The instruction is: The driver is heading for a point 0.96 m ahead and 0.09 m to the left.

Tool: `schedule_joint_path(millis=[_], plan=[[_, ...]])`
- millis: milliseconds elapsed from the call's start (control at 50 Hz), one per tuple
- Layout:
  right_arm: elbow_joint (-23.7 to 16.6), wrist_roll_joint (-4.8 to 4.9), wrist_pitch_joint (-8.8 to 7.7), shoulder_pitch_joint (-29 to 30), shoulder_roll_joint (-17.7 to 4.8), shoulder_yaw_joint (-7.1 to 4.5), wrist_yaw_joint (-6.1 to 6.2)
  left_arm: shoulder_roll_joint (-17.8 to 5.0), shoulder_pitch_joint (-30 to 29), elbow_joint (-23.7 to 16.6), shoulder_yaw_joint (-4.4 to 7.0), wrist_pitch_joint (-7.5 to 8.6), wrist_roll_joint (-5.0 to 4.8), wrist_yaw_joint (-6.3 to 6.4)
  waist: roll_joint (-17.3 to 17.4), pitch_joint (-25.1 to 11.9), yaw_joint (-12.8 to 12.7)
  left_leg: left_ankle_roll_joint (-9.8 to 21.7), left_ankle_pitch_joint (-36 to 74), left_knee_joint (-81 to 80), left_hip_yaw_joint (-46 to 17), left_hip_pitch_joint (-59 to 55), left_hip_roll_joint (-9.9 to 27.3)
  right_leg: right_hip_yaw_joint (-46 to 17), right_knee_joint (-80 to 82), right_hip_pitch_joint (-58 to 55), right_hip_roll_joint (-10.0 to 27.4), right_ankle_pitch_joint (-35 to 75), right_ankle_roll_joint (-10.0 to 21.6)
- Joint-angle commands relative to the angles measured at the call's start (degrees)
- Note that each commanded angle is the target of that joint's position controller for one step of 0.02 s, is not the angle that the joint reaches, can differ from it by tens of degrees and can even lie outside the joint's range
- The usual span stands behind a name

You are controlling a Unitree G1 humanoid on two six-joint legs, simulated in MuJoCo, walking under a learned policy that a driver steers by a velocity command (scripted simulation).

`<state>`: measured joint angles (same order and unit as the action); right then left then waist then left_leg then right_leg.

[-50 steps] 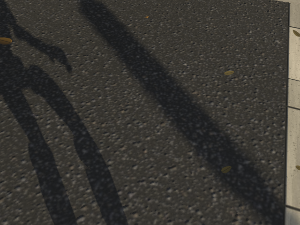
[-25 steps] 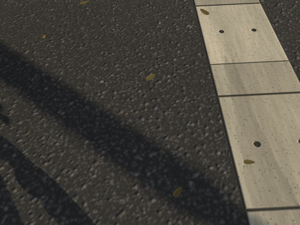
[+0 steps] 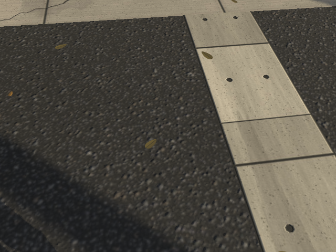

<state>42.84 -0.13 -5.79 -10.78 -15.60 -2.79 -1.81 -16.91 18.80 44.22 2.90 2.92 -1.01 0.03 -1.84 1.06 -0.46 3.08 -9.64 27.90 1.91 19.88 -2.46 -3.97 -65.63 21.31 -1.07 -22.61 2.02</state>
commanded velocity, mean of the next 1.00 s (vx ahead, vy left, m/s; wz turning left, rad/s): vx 0.50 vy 0.00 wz -0.02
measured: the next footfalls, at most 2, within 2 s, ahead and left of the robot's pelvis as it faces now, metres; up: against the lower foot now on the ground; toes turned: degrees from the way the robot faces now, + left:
right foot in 0.40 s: +0.39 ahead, -0.14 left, +0.00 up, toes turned -1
left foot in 0.92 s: +0.69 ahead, +0.10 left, +0.00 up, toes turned +2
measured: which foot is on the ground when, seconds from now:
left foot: down 0.00-0.42, up 0.44-0.90, down 0.92-1.00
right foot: up 0.00-0.38, down 0.40-0.94, up 0.96-1.00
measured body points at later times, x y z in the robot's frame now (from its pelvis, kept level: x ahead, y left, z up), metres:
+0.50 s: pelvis +0.28 -0.05 +0.00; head +0.31 -0.06 +0.45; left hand +0.47 +0.20 -0.09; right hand +0.31 -0.33 -0.14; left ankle +0.14 +0.09 -0.65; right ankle +0.35 -0.14 -0.73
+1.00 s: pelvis +0.56 +0.00 -0.01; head +0.60 +0.02 +0.44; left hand +0.58 +0.28 -0.14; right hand +0.74 -0.25 -0.10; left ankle +0.65 +0.10 -0.73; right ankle +0.41 -0.14 -0.66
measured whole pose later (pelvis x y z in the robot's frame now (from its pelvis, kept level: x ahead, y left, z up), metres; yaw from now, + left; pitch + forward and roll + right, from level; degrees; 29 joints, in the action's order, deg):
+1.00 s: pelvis +0.56 +0.00 -0.01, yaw +0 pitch +2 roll -1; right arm 43.9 0.3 -4.8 -5.8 -15.6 -2.2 -2.0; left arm -16.9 20.0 50.9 2.8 3.6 -1.3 -0.2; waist -0.7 1.7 -1.8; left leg 2.9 -8.7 31.8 2.2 25.3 -0.3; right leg -2.3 -58.6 14.0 0.0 -26.8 1.3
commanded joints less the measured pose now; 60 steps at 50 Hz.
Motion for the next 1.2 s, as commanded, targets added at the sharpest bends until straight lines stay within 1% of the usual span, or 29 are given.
schedule_joint_path(millis=[20,80,200,280,340,380,400,420,440,460,480,500,520,560,600,700,800,860,880,900,920,940,960,980,1000,1020,1060,1100,1200], plan=[[-1.75,-0.57,-0.28,-3.18,-5.87,-1.19,0.26,-5.62,-3.01,-5.69,1.71,1.30,0.42,-0.09,6.91,-1.83,1.26,9.74,-0.15,-16.46,-21.37,-14.58,15.53,-1.56,1.49,16.23,6.86,5.37,-0.62],[-0.54,0.24,-0.65,-3.95,-7.58,-1.58,0.54,-3.46,-4.03,-6.03,1.16,0.68,0.76,0.03,6.43,-0.97,0.62,10.98,7.88,-19.08,-15.99,-12.07,15.03,0.06,7.77,16.66,7.74,8.43,-2.24],[2.13,1.00,0.35,-8.07,-9.64,-1.96,1.36,-1.24,-14.88,-8.38,0.13,1.62,0.62,-0.77,5.24,1.04,4.23,8.38,13.02,-20.07,-7.07,-12.52,11.92,2.78,28.43,13.70,6.06,26.55,-3.14],[4.50,1.30,1.48,-12.08,-10.23,-2.09,1.52,-1.72,-20.83,-10.43,0.15,2.20,0.01,-1.93,5.38,2.66,5.89,7.99,13.54,-17.88,-7.91,-18.39,14.80,3.07,34.30,14.23,4.64,26.39,-1.91],[5.42,1.45,2.50,-12.09,-11.31,-2.55,1.99,-3.22,-20.28,-10.87,0.64,2.54,0.09,-2.67,6.37,1.83,3.95,6.61,20.97,-13.50,-8.49,-23.46,16.92,3.41,36.99,11.87,3.53,20.14,0.39],[5.20,1.48,3.04,-10.20,-11.61,-2.50,2.31,-6.37,-9.84,-7.94,2.38,2.58,0.50,-2.28,6.47,-4.78,-2.24,4.57,36.89,-1.34,-5.53,-22.23,14.16,6.23,39.43,-3.78,0.61,19.77,3.15],[4.22,0.71,3.00,-9.88,-9.65,-1.58,2.48,-9.45,-0.04,-5.57,3.58,2.43,0.94,-1.68,4.66,-12.34,-6.34,2.68,30.95,11.65,-3.60,-13.84,11.55,1.78,36.69,-20.21,5.31,22.01,6.01],[2.52,0.14,1.90,-16.08,-3.66,0.42,2.11,-15.45,6.19,-4.55,4.96,2.07,1.77,-1.32,-7.98,-21.51,-5.21,-1.65,6.12,34.63,-0.46,9.85,2.78,-22.93,37.45,-43.91,20.32,15.24,14.96],[3.61,0.51,0.70,-15.25,-4.93,0.34,1.69,-11.42,7.83,-3.85,3.93,1.68,0.69,-1.36,-12.00,-25.19,-6.17,-1.97,-23.16,43.48,-7.41,18.75,-0.02,-37.59,45.53,-46.34,23.65,8.17,17.31],[2.08,2.05,-0.08,-10.32,-9.59,-1.01,1.18,-8.85,3.90,-4.06,2.81,1.56,0.37,-1.27,-7.90,-15.65,-6.01,-1.28,-21.02,46.97,-8.49,24.17,3.59,-30.70,47.31,-39.24,21.79,3.71,14.57],[0.98,2.42,-0.39,-6.09,-9.53,-0.94,1.08,-7.54,-0.03,-4.60,2.32,1.45,0.47,-1.16,-4.39,-9.33,-4.63,-0.94,-15.85,45.02,-6.51,24.24,6.44,-23.37,48.78,-30.61,19.38,5.46,12.86],[0.63,1.59,-0.29,-4.15,-8.88,-0.99,1.18,-6.13,-3.26,-4.60,1.84,1.50,0.90,-1.38,-1.72,-4.60,-2.85,-1.29,-11.97,41.17,-5.54,22.61,8.22,-18.40,51.13,-22.50,17.06,9.41,12.11],[1.03,0.99,0.29,-4.93,-8.48,-1.31,1.35,-4.65,-5.41,-4.80,1.37,1.88,1.38,-1.52,-2.63,-2.98,-0.72,-1.60,-9.02,38.15,-6.03,18.99,9.96,-14.85,53.09,-17.07,15.17,13.25,11.38],[2.12,0.80,1.57,-7.48,-6.08,-0.91,1.47,-4.61,-6.84,-4.32,1.48,2.57,1.26,-1.73,-3.60,-2.43,1.44,-2.74,-6.42,35.70,-5.59,14.61,10.57,-10.86,56.16,-11.47,13.75,17.76,11.99],[1.43,0.42,2.23,-5.60,-5.37,-0.76,1.81,-5.85,-6.20,-3.09,1.86,3.17,1.08,-1.53,-2.66,-0.99,1.84,-3.95,-2.57,31.60,-5.26,16.06,10.93,-7.35,57.96,-9.76,13.38,21.67,12.64],[-1.08,0.26,1.41,4.67,-3.54,0.02,1.17,-7.66,-2.37,-0.34,2.22,2.69,0.66,-0.47,-1.14,1.40,-1.35,-4.45,13.45,12.64,-3.58,15.79,9.37,-0.43,58.94,-11.03,10.77,24.36,10.20],[-3.79,0.99,0.75,12.32,-4.10,0.20,-0.22,-9.10,2.96,3.17,2.63,1.49,-0.13,-0.10,-1.05,2.98,-3.84,-2.91,14.00,3.59,-3.38,16.13,7.41,-0.97,56.33,-19.17,14.10,23.22,9.32],[-4.13,0.88,0.42,11.30,-5.63,-0.26,-0.87,-9.87,2.91,4.31,3.03,0.48,-0.28,0.33,-2.06,1.87,-2.07,-0.65,7.47,1.13,-2.88,13.51,6.27,-1.75,51.86,-24.38,16.12,30.02,7.79],[-3.37,0.78,0.32,8.15,-6.66,-0.79,-0.82,-10.28,1.97,4.32,3.12,0.15,-0.28,0.46,-2.63,-0.07,-0.03,0.35,5.81,0.25,-1.37,8.41,4.77,-1.00,48.01,-24.83,15.46,37.91,6.98],[-1.13,0.62,0.31,0.97,-8.60,-1.97,-0.49,-9.63,1.28,4.27,2.81,-0.21,-0.13,0.57,-1.97,-4.50,3.70,1.86,6.13,-0.89,0.41,-1.75,2.97,1.17,39.45,-23.39,12.81,45.45,5.60],[1.21,0.23,0.43,-8.78,-12.04,-3.28,0.06,-7.28,1.78,3.40,1.73,-0.27,0.73,0.76,0.94,-12.41,7.36,4.64,8.50,1.77,-4.65,-18.01,8.04,3.61,25.40,-15.26,9.79,38.94,3.66],[2.32,-0.16,0.92,-14.39,-18.05,-4.79,0.34,-0.94,9.07,2.26,-0.32,0.88,1.14,0.15,14.39,-21.06,5.52,14.15,-0.52,-0.47,-30.07,-41.24,22.42,6.20,2.53,8.84,0.43,14.32,-0.96],[2.73,0.66,1.15,-15.97,-13.41,-3.57,0.19,-3.02,6.96,3.19,0.03,2.12,0.58,-0.12,15.88,-23.64,7.28,15.49,-9.74,-9.49,-43.85,-43.25,24.55,-1.58,-5.47,17.49,-1.84,-10.60,-0.96],[2.17,0.78,1.06,-11.71,-10.86,-2.56,0.28,-7.84,1.48,1.56,1.38,2.90,-1.13,-0.51,11.68,-14.43,6.98,12.44,-14.03,-10.99,-36.76,-36.35,22.84,-2.62,-8.82,22.75,1.80,-7.85,0.05],[1.24,0.49,1.10,-7.27,-9.46,-2.09,0.39,-7.76,-2.54,0.47,1.31,3.15,-1.39,-0.40,7.98,-8.61,5.54,10.72,-11.50,-12.13,-29.86,-27.95,20.75,-0.69,-6.81,22.67,4.86,-2.58,0.56],[0.94,0.06,1.03,-4.04,-7.87,-1.61,0.28,-7.21,-4.24,0.15,1.38,3.01,-0.54,-0.17,5.99,-4.31,3.94,10.35,-6.81,-14.11,-24.84,-20.18,18.82,0.16,-3.24,20.94,6.76,1.39,0.30],[0.76,-0.58,0.47,-1.15,-5.86,-1.07,0.11,-5.49,-1.99,1.11,1.53,1.82,0.17,0.06,7.96,-2.63,0.65,9.48,0.08,-17.39,-18.67,-11.97,15.68,-0.32,1.28,14.06,8.95,6.02,-0.30],[1.52,-0.20,-0.17,-1.51,-6.72,-1.35,0.17,-3.75,-1.47,1.45,1.24,0.86,0.45,0.26,7.30,-2.00,-0.30,10.45,5.33,-19.54,-14.84,-9.40,15.18,0.38,4.19,13.31,9.30,8.53,-1.39],[3.89,0.23,0.15,-4.87,-8.74,-1.89,1.37,-2.31,-10.63,-1.07,0.72,1.15,0.91,-0.04,5.26,0.67,1.77,9.25,11.22,-21.41,-7.67,-10.76,13.25,1.53,21.13,16.18,8.74,23.32,-3.09]])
